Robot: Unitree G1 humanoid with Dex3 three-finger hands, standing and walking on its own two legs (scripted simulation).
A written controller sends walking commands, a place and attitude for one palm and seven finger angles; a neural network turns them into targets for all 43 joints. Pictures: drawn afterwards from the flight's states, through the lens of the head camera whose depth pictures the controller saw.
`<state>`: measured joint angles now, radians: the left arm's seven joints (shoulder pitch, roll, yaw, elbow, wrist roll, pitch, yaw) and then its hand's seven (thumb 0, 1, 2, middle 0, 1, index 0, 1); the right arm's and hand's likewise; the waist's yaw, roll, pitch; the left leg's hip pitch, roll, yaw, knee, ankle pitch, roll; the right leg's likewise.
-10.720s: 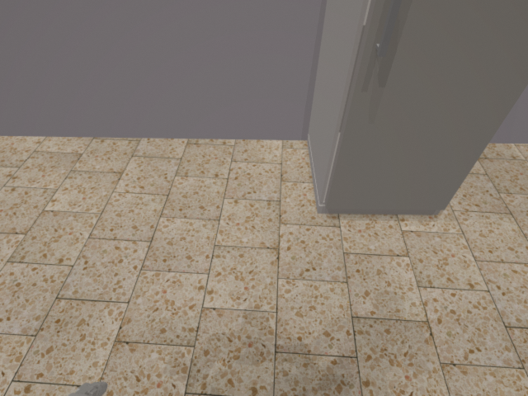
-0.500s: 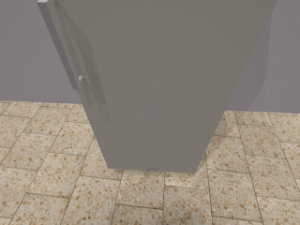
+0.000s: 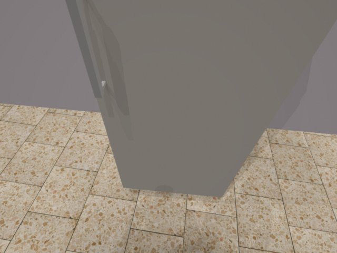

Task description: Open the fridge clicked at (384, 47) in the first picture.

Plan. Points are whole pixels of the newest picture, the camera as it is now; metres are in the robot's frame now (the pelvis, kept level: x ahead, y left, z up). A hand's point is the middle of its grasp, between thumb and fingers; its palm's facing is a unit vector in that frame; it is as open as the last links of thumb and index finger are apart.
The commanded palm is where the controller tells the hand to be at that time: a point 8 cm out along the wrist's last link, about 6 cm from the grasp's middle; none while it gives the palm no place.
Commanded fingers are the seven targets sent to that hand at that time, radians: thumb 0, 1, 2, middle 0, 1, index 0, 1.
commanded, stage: shuffle to correct the standing spot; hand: left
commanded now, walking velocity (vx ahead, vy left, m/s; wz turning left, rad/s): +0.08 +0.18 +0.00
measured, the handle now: (90, 49) +0.51 +0.25 +0.21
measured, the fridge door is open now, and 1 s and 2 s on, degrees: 0 0 0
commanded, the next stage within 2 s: come to a stop and stand still in 0.48 s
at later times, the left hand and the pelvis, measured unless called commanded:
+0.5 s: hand out of the picture +0.07 +0.22 -0.15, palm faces +0.09 -0.96 -0.28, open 7.3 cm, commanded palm none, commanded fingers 0.00 0.90 0.90 -0.20 -0.30 -0.20 -0.30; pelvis +0.03 +0.03 +0.01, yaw +1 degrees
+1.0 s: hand out of the picture +0.05 +0.30 -0.18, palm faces +0.04 -0.98 -0.17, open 7.4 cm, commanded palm none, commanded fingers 0.00 0.90 0.90 -0.20 -0.30 -0.20 -0.30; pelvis +0.04 +0.11 +0.01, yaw -1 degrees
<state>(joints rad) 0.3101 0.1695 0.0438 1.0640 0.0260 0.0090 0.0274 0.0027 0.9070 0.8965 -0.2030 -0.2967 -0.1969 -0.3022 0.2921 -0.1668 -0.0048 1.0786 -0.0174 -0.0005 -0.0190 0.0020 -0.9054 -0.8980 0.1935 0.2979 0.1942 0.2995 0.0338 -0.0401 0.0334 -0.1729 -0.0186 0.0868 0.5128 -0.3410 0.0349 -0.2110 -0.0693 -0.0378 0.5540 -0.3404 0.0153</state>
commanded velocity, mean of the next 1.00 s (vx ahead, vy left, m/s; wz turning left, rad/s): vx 0.01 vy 0.01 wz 0.00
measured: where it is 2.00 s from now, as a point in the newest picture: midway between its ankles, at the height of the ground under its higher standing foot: outside the picture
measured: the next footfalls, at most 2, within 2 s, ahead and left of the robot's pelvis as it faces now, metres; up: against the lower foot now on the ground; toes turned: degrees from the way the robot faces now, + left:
right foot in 0.32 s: +0.06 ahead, -0.07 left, +0.00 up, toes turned -8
left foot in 0.72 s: +0.13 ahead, +0.23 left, +0.00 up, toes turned +5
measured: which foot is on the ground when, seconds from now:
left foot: down 0.00-0.32, up 0.34-0.70, down 0.72-1.00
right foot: down 0.00-0.00, up 0.02-0.30, down 0.32-0.72, up 0.74-1.00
